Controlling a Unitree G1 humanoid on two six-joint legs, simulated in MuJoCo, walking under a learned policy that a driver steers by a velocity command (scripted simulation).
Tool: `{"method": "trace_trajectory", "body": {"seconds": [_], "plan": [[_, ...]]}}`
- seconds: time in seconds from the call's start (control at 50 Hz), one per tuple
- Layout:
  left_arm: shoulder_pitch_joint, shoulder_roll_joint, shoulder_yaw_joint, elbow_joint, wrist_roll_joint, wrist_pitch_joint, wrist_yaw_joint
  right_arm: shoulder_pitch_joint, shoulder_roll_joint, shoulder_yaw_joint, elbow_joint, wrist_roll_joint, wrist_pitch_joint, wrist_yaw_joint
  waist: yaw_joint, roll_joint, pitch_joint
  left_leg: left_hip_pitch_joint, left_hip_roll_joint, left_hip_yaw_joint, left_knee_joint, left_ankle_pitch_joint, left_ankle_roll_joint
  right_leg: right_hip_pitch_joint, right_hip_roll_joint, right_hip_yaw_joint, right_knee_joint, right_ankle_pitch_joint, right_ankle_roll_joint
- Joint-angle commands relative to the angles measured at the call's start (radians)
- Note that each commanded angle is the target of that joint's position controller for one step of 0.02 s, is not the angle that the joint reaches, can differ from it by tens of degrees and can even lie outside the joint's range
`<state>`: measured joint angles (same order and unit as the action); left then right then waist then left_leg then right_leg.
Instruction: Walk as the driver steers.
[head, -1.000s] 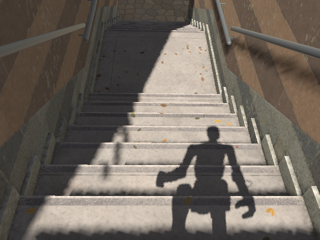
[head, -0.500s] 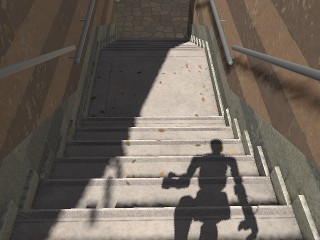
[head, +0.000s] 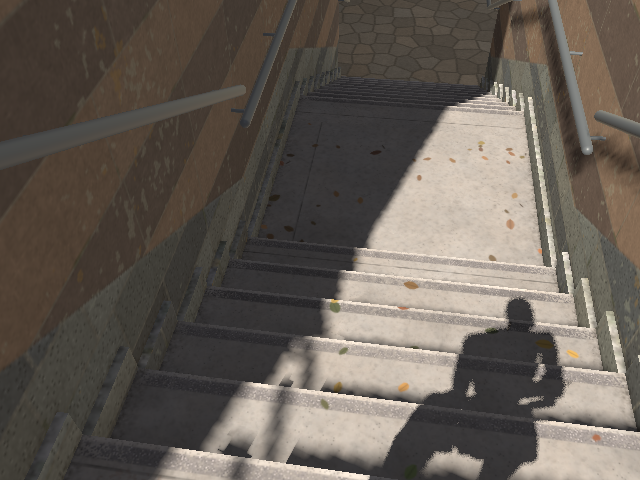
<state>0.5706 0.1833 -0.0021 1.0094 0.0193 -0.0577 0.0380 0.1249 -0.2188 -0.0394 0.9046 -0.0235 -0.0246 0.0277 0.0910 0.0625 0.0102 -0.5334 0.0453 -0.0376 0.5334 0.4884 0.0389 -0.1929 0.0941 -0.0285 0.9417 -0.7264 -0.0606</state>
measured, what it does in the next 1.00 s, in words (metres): goes down: left foot 0.17 m lower, then right foot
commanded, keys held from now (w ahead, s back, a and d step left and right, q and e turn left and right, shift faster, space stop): no key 1.00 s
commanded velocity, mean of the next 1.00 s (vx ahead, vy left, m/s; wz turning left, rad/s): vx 0.04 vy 0.00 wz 0.00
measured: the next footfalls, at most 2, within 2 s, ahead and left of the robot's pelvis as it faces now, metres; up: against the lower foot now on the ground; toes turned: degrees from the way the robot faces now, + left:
left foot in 0.08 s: +0.19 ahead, +0.11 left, -0.17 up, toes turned +3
right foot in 0.62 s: +0.15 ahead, -0.10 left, -0.17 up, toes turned +4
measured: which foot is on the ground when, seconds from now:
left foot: up 0.00-0.06, down 0.08-0.66, up 0.68-0.88, down 0.90-1.00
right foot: down 0.00-0.10, up 0.12-0.60, down 0.62-1.00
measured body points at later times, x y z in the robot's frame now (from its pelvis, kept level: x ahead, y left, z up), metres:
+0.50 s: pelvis +0.08 +0.02 -0.11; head +0.07 +0.05 +0.34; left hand +0.25 +0.23 -0.24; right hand +0.07 -0.21 -0.25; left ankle +0.15 +0.11 -0.84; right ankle +0.15 -0.12 -0.72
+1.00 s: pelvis +0.11 +0.00 -0.09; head +0.10 +0.00 +0.36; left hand +0.13 +0.24 -0.24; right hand +0.20 -0.23 -0.24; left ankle +0.14 +0.12 -0.84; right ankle +0.11 -0.10 -0.84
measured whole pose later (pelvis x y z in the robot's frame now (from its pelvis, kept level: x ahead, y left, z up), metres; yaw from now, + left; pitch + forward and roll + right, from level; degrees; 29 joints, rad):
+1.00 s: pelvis +0.11 +0.00 -0.09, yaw -1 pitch -2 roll +0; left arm 0.35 0.19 -0.04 0.95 0.02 -0.02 0.00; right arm 0.21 -0.21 0.01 0.93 -0.02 0.01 0.02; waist 0.03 0.02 0.00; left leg -0.18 -0.02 -0.04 0.40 -0.18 0.00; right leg -0.15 0.05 0.06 0.41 -0.22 -0.03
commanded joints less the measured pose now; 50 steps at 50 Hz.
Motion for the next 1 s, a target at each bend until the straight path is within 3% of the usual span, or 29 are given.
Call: {"method": "trace_trajectory", "body": {"seconds": [0.02, 0.06, 0.08, 0.1, 0.12, 0.14, 0.16, 0.18, 0.2, 0.22, 0.24, 0.26, 0.3, 0.34, 0.4, 0.46, 0.5, 0.54, 0.56, 0.6, 0.62, 0.64, 0.66, 0.68, 0.76, 0.86, 0.9, 0.92, 1.0], "plan": [[0.047, 0.09, 0.019, -0.012, 0.017, 0.02, 0.022, -0.071, -0.031, 0.003, -0.07, 0.023, -0.027, -0.002, 0.052, -0.135, 0.136, 0.103, 0.031, -0.008, -0.247, 0.01, -0.008, -0.071, -0.176, 0.223, -0.075, 0.646, -0.116], [0.044, 0.102, 0.023, -0.004, 0.02, 0.036, 0.026, 0.134, -0.061, -0.013, 0.009, 0.019, -0.038, -0.013, -0.018, -0.087, 0.107, 0.325, 0.055, 0.024, -0.392, 0.03, 0.006, -0.093, -0.159, 0.219, 0.117, 0.699, -0.119], [0.062, 0.116, 0.024, 0.006, 0.004, 0.042, 0.012, 0.274, -0.082, -0.018, 0.061, -0.006, -0.041, -0.02, -0.073, -0.05, 0.053, 0.515, 0.051, 0.068, -0.397, 0.089, -0.005, -0.156, -0.102, 0.16, 0.295, 0.61, -0.108], [0.138, 0.084, 0.031, 0.016, -0.018, 0.044, 0.003, 0.396, -0.171, -0.039, 0.106, -0.026, -0.039, -0.014, -0.069, 0.083, -0.044, 0.79, 0.163, 0.007, -0.198, 0.593, 0.014, -0.371, -0.009, 0.076, 0.593, 0.123, -0.065], [0.242, 0.053, 0.03, 0.028, -0.059, 0.058, 0.027, 0.49, -0.187, -0.043, 0.125, 0.002, -0.029, 0.001, -0.083, 0.164, -0.278, 1.158, 0.353, -0.097, 0.177, 0.954, 0.125, -0.63, 0.057, 0.03, 1.034, -0.414, -0.01], [0.167, 0.101, 0.026, 0.0, -0.067, 0.06, 0.046, 0.453, -0.147, -0.03, 0.095, 0.045, -0.022, 0.015, -0.125, 0.08, -0.374, 1.138, 0.399, -0.147, 0.159, 0.832, 0.164, -0.734, -0.006, 0.044, 1.125, -0.375, 0.004], [0.041, 0.108, 0.027, -0.03, -0.049, 0.067, 0.048, 0.401, -0.107, -0.013, 0.073, 0.057, -0.019, 0.006, -0.143, 0.043, -0.336, 0.995, 0.381, -0.149, 0.078, 0.578, 0.206, -0.765, -0.024, 0.053, 1.124, -0.284, 0.015], [-0.118, 0.114, 0.028, -0.067, -0.021, 0.081, 0.039, 0.329, -0.079, 0.002, 0.064, 0.049, -0.009, -0.019, -0.153, -0.014, -0.238, 0.808, 0.32, -0.155, -0.042, 0.296, 0.21, -0.783, -0.024, 0.013, 1.115, -0.178, 0.027], [-0.129, 0.092, 0.021, -0.091, -0.001, 0.1, 0.028, 0.34, -0.089, 0.017, 0.056, 0.026, -0.016, -0.03, -0.116, 0.0, -0.147, 0.587, 0.335, -0.134, -0.063, 0.286, 0.266, -0.716, -0.035, 0.084, 1.091, 0.027, 0.028], [-0.11, 0.049, 0.004, -0.11, -0.003, 0.128, 0.025, 0.284, -0.135, 0.007, 0.058, 0.011, -0.014, -0.052, -0.068, 0.123, -0.157, 0.461, 0.421, -0.224, -0.155, -0.023, 0.347, -0.689, -0.051, 0.085, 1.05, 0.104, 0.052], [-0.181, 0.074, 0.005, -0.112, 0.012, 0.153, 0.032, 0.251, -0.108, 0.025, 0.041, 0.007, -0.014, -0.047, -0.078, 0.082, -0.087, 0.28, 0.363, -0.206, -0.218, -0.214, 0.345, -0.643, -0.053, 0.079, 1.036, 0.138, 0.067], [-0.234, 0.102, 0.019, -0.128, 0.021, 0.149, 0.027, 0.208, -0.082, 0.037, 0.026, 0.0, -0.026, -0.043, -0.062, 0.012, -0.035, 0.188, 0.245, -0.145, -0.184, -0.349, 0.27, -0.656, -0.032, 0.107, 0.938, 0.305, 0.072], [-0.246, 0.062, 0.017, -0.129, 0.017, 0.146, 0.015, 0.255, -0.074, 0.058, 0.031, 0.0, -0.04, -0.047, -0.048, 0.005, -0.052, 0.147, 0.224, -0.131, -0.135, -0.208, 0.258, -0.664, 0.006, 0.12, 0.948, 0.354, 0.08], [-0.331, 0.016, 0.001, -0.181, 0.014, 0.158, 0.007, 0.269, -0.065, 0.069, 0.03, 0.018, -0.046, -0.062, -0.047, 0.019, -0.022, 0.096, 0.198, -0.132, -0.135, -0.42, 0.249, -0.705, 0.022, 0.113, 0.83, 0.479, 0.108], [-0.395, 0.02, 0.001, -0.215, 0.023, 0.171, 0.001, 0.31, -0.064, 0.085, 0.007, 0.018, -0.041, -0.072, -0.075, 0.023, -0.063, 0.187, 0.203, -0.221, -0.148, -0.624, 0.246, -0.778, 0.029, 0.148, 0.793, 0.481, 0.145], [-0.453, 0.025, -0.008, -0.249, 0.025, 0.171, -0.019, 0.279, -0.056, 0.096, -0.028, 0.011, -0.023, -0.079, -0.08, 0.028, -0.04, 0.207, 0.168, -0.231, -0.206, -0.88, 0.192, -0.684, -0.032, 0.154, 0.429, 0.522, 0.156], [-0.461, 0.045, -0.01, -0.248, 0.02, 0.167, -0.039, 0.232, -0.077, 0.087, -0.063, 0.009, -0.006, -0.081, -0.087, 0.061, -0.031, 0.153, 0.16, -0.217, -0.283, -1.006, 0.16, -0.433, -0.086, 0.117, 0.003, 0.538, 0.132], [-0.408, 0.064, -0.007, -0.221, 0.002, 0.16, -0.059, 0.281, -0.159, 0.05, -0.052, 0.007, 0.015, -0.062, -0.11, 0.131, -0.025, 0.011, 0.157, -0.193, -0.372, -1.119, 0.151, -0.059, -0.035, 0.004, -0.162, 0.366, 0.077], [-0.363, 0.076, -0.004, -0.201, -0.008, 0.162, -0.066, 0.28, -0.169, 0.043, -0.043, 0.005, 0.03, -0.049, -0.096, 0.172, -0.004, -0.034, 0.151, -0.199, -0.387, -1.181, 0.152, 0.046, -0.027, -0.02, -0.173, 0.35, 0.051], [-0.291, 0.096, 0.001, -0.179, -0.019, 0.14, -0.066, 0.268, -0.136, 0.031, -0.063, 0.005, 0.058, -0.042, -0.072, 0.077, 0.094, -0.05, 0.101, -0.176, -0.311, -1.265, 0.112, 0.096, -0.039, -0.016, -0.449, 0.356, 0.001], [-0.227, 0.102, -0.002, -0.157, -0.018, 0.11, -0.061, 0.301, -0.114, 0.024, -0.054, 0.002, 0.066, -0.041, -0.069, -0.024, 0.116, -0.096, 0.065, -0.153, -0.198, -1.18, 0.072, 0.19, -0.119, 0.095, -0.584, 0.391, -0.015], [-0.174, 0.116, -0.009, -0.161, -0.004, 0.084, -0.055, 0.276, -0.058, 0.031, -0.079, 0.023, 0.06, -0.032, -0.055, -0.167, 0.087, -0.241, 0.008, -0.06, -0.019, -1.057, 0.019, 0.297, -0.312, 0.396, -0.612, 0.191, -0.046], [-0.165, 0.14, -0.01, -0.144, 0.011, 0.083, -0.039, 0.18, -0.104, 0.01, -0.101, 0.02, 0.049, -0.031, -0.003, -0.244, 0.159, -0.291, -0.045, -0.019, -0.013, -0.993, -0.004, 0.13, -0.416, 0.607, -0.752, 0.053, -0.091], [-0.223, 0.118, -0.021, -0.154, 0.019, 0.074, -0.023, 0.16, -0.109, 0.003, -0.088, 0.017, 0.043, -0.027, -0.025, -0.22, 0.187, -0.18, -0.034, -0.049, 0.006, -0.88, -0.007, 0.04, -0.38, 0.602, -0.778, 0.04, -0.08], [-0.37, 0.103, -0.024, -0.178, 0.012, 0.047, -0.017, 0.201, -0.04, 0.017, -0.027, -0.005, 0.058, 0.011, -0.134, -0.238, 0.053, 0.204, -0.093, -0.007, 0.16, -0.729, -0.007, -0.195, -0.234, 0.349, -0.765, 0.175, -0.043], [-0.284, 0.118, -0.02, -0.147, 0.004, 0.04, -0.024, 0.144, -0.051, 0.029, -0.022, -0.003, 0.066, -0.005, -0.093, -0.196, 0.047, 0.389, -0.085, 0.021, -0.085, -0.69, 0.005, -0.174, -0.216, 0.324, -0.742, 0.273, -0.059], [-0.235, 0.11, -0.023, -0.127, 0.0, 0.026, -0.03, 0.176, -0.082, 0.024, -0.011, -0.002, 0.044, -0.026, -0.09, -0.164, 0.006, 0.516, -0.002, -0.051, -0.197, -0.63, 0.004, -0.145, -0.208, 0.33, -0.69, 0.374, -0.031], [-0.204, 0.079, -0.033, -0.124, -0.009, 0.014, -0.041, 0.147, -0.106, 0.019, -0.011, 0.007, 0.038, -0.027, -0.076, -0.102, -0.014, 0.552, 0.047, -0.112, -0.136, -0.585, 0.012, -0.151, -0.196, 0.313, -0.697, 0.444, -0.005], [-0.242, 0.115, -0.018, -0.101, 0.005, 0.023, -0.04, 0.129, -0.076, 0.033, 0.014, 0.003, 0.02, -0.013, -0.097, -0.057, 0.027, 0.415, 0.046, -0.129, -0.184, -0.604, 0.004, -0.038, -0.168, 0.217, -0.613, 0.553, 0.003]]}}
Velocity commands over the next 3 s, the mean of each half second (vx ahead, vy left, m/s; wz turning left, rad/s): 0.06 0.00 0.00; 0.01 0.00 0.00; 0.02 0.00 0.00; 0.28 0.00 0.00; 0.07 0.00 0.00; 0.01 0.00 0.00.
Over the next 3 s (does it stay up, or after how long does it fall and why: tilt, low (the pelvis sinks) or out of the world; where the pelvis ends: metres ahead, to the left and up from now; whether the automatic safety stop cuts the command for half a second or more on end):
stays up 0.48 -0.01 -0.26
